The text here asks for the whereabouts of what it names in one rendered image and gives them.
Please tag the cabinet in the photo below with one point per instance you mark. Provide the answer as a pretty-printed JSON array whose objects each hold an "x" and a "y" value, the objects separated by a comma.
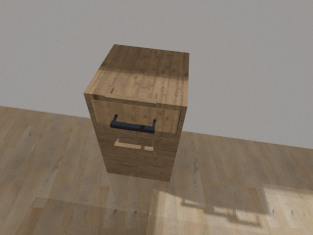
[{"x": 162, "y": 75}]

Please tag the handle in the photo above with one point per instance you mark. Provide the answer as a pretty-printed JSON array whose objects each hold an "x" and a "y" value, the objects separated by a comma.
[
  {"x": 131, "y": 100},
  {"x": 133, "y": 147},
  {"x": 132, "y": 126}
]

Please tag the drawer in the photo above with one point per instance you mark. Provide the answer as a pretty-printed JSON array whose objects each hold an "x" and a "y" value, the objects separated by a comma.
[{"x": 166, "y": 120}]

